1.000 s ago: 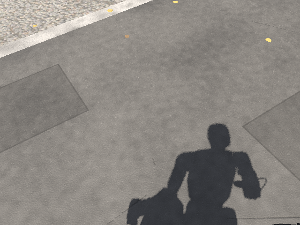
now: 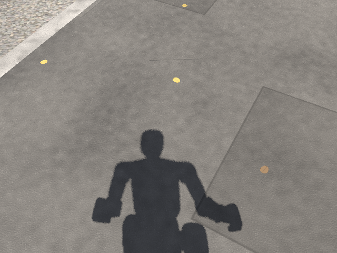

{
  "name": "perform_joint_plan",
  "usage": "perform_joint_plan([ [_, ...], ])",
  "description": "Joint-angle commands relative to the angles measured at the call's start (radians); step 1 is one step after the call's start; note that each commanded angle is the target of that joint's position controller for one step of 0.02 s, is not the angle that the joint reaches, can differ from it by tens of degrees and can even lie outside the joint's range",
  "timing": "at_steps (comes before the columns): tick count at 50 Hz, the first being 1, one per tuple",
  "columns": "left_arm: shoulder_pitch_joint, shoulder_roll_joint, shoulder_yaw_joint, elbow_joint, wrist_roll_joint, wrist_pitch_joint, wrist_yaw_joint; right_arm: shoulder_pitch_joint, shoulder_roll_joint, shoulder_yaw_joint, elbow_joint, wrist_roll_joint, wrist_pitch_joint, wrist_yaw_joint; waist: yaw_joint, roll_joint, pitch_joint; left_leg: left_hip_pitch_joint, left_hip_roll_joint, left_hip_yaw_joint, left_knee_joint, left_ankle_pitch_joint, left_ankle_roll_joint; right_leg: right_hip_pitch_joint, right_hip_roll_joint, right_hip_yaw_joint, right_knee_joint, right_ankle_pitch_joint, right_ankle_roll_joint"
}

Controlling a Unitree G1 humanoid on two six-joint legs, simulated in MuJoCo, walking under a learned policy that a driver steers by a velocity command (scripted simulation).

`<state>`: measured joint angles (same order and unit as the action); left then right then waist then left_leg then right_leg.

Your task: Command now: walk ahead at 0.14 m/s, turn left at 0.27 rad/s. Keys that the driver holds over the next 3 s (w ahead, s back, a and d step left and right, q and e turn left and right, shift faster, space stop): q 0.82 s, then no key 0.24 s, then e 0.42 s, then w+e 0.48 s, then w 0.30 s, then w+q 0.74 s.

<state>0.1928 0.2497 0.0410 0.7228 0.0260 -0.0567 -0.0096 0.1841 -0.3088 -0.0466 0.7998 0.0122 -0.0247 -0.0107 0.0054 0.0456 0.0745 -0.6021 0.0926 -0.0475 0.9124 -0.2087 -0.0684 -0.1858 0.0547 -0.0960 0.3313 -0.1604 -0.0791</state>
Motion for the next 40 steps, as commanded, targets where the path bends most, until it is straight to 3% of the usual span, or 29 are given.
perform_joint_plan([
  [1,-0.057,0.159,0.045,-0.046,0.0,-0.003,0.025,0.036,-0.057,-0.014,-0.051,-0.001,0.001,0.007,-0.007,-0.128,-0.129,0.133,0.003,0.017,-0.106,0.132,-0.002,0.024,-0.267,0.026,-0.087,0.59,-0.145],
  [7,-0.045,0.184,0.061,-0.004,-0.03,0.049,0.039,-0.026,-0.074,-0.033,-0.124,-0.004,0.023,0.038,0.013,-0.128,-0.097,0.083,-0.012,0.055,-0.207,-0.032,0.045,0.137,-0.35,0.05,0.017,0.487,-0.134],
  [9,-0.06,0.187,0.064,-0.002,-0.046,0.061,0.047,-0.001,-0.069,-0.039,-0.133,-0.001,0.024,0.048,-0.009,-0.127,-0.101,0.134,-0.04,0.088,-0.304,-0.02,0.079,0.147,-0.347,0.04,0.112,0.517,-0.099],
  [10,-0.052,0.18,0.064,0.004,-0.051,0.064,0.052,0.042,-0.083,-0.048,-0.128,-0.002,0.019,0.047,-0.033,-0.106,-0.125,0.231,-0.069,0.099,-0.405,0.089,0.106,0.124,-0.308,0.004,0.211,0.535,-0.056],
  [11,-0.005,0.166,0.062,0.009,-0.037,0.058,0.053,0.106,-0.158,-0.075,-0.123,-0.007,0.014,0.034,-0.046,0.003,-0.183,0.393,-0.031,-0.007,-0.471,0.448,0.157,0.044,-0.22,-0.046,0.393,0.421,0.019],
  [12,-0.004,0.121,0.046,-0.035,0.005,0.048,0.046,0.142,-0.285,-0.105,-0.138,-0.023,0.015,0.014,-0.026,0.249,-0.234,0.63,0.206,-0.353,-0.45,0.915,0.339,-0.277,-0.053,-0.078,0.707,-0.157,0.118],
  [13,-0.054,0.117,0.038,-0.044,0.007,0.042,0.035,0.17,-0.229,-0.086,-0.148,-0.034,0.012,0.015,-0.073,0.213,-0.373,0.72,0.296,-0.52,-0.498,0.862,0.476,-0.398,0.025,0.119,0.896,-0.542,0.133],
  [14,-0.075,0.149,0.047,-0.041,-0.022,0.044,0.025,0.122,-0.193,-0.075,-0.162,-0.027,0.006,0.02,-0.07,0.104,-0.339,0.675,0.265,-0.438,-0.512,0.751,0.445,-0.43,-0.024,0.189,0.951,-0.517,0.121],
  [15,-0.091,0.145,0.049,-0.037,-0.034,0.049,0.028,0.062,-0.165,-0.071,-0.17,-0.012,0.003,0.016,-0.044,0.038,-0.27,0.615,0.207,-0.359,-0.512,0.627,0.387,-0.457,-0.05,0.189,0.926,-0.446,0.115],
  [16,-0.098,0.148,0.052,-0.03,-0.027,0.056,0.038,0.018,-0.144,-0.065,-0.177,0.004,0.009,0.012,-0.029,-0.007,-0.214,0.552,0.169,-0.315,-0.531,0.528,0.343,-0.465,-0.068,0.183,0.855,-0.384,0.121],
  [17,-0.101,0.158,0.058,-0.029,-0.021,0.063,0.047,-0.011,-0.134,-0.061,-0.183,0.008,0.015,0.003,-0.01,0.014,-0.197,0.494,0.136,-0.286,-0.549,0.457,0.318,-0.422,-0.077,0.182,0.793,-0.332,0.128],
  [19,-0.077,0.13,0.052,-0.023,-0.025,0.067,0.048,-0.02,-0.148,-0.067,-0.193,-0.005,0.03,-0.006,0.005,0.067,-0.196,0.444,0.094,-0.265,-0.562,0.443,0.308,-0.356,-0.047,0.163,0.705,-0.28,0.15],
  [24,-0.086,0.115,0.046,-0.017,-0.029,0.064,0.048,-0.018,-0.174,-0.081,-0.205,-0.003,0.046,-0.027,-0.014,0.09,-0.216,0.407,0.072,-0.3,-0.562,0.286,0.295,-0.27,-0.027,0.178,0.499,-0.204,0.173],
  [29,-0.082,0.132,0.053,-0.02,-0.035,0.044,0.03,-0.042,-0.17,-0.08,-0.219,-0.003,0.062,-0.022,-0.024,0.132,-0.188,0.382,0.058,-0.41,-0.555,0.144,0.276,-0.196,-0.012,0.186,0.333,-0.196,0.15],
  [32,0.001,0.144,0.064,0.006,-0.034,0.027,0.018,-0.069,-0.153,-0.074,-0.229,0.012,0.074,-0.026,0.024,0.117,-0.183,0.332,0.001,-0.415,-0.484,0.115,0.215,-0.03,-0.028,0.166,0.056,-0.029,0.107],
  [33,0.028,0.207,0.081,0.006,-0.018,0.029,0.023,-0.041,-0.114,-0.063,-0.233,0.008,0.074,-0.027,0.011,0.007,-0.192,0.231,-0.065,-0.344,-0.358,-0.055,0.159,0.071,-0.185,0.294,-0.007,-0.011,0.051],
  [34,0.001,0.299,0.099,0.005,0.005,0.041,0.028,-0.013,-0.084,-0.057,-0.261,0.01,0.067,-0.023,-0.042,-0.298,-0.144,0.023,-0.242,-0.131,-0.167,-0.342,0.096,0.095,-0.384,0.542,-0.054,0.138,-0.097],
  [35,-0.033,0.247,0.086,-0.023,0.028,0.036,0.028,-0.009,-0.166,-0.081,-0.248,-0.009,0.055,-0.022,-0.017,-0.286,-0.137,0.001,-0.187,-0.123,0.087,-0.413,0.051,0.023,-0.476,0.621,-0.068,0.184,-0.196],
  [36,-0.089,0.192,0.069,-0.045,0.02,0.033,0.034,0.011,-0.207,-0.1,-0.224,0.0,0.056,-0.018,-0.039,-0.206,-0.125,0.016,-0.164,-0.131,0.194,-0.348,0.041,-0.005,-0.427,0.524,-0.053,0.179,-0.176],
  [38,-0.141,0.147,0.056,-0.056,-0.015,0.035,0.044,0.045,-0.168,-0.098,-0.188,-0.002,0.077,-0.023,-0.046,-0.171,-0.092,-0.013,-0.151,-0.104,0.291,-0.235,0.007,0.014,-0.32,0.361,-0.027,0.145,-0.104],
  [40,-0.111,0.147,0.05,-0.049,-0.018,0.043,0.054,0.024,-0.123,-0.083,-0.202,0.007,0.084,-0.017,-0.023,-0.178,-0.076,-0.028,-0.141,-0.058,0.298,-0.187,-0.018,0.03,-0.285,0.27,-0.027,0.2,-0.107],
])
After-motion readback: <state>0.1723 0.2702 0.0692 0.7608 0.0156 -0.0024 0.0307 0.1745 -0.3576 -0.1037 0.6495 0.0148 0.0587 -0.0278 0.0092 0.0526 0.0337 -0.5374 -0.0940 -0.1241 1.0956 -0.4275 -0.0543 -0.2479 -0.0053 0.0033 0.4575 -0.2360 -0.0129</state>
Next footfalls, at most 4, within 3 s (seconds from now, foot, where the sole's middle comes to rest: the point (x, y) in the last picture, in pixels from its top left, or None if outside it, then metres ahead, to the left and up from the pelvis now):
0.22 left None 0.16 0.14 -0.78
0.66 right None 0.20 -0.09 -0.78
1.06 left None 0.06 0.14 -0.78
1.48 right None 0.16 -0.08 -0.78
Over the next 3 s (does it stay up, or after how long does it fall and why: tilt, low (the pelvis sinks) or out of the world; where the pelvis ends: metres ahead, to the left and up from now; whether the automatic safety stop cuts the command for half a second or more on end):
stays up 0.75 0.13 -0.03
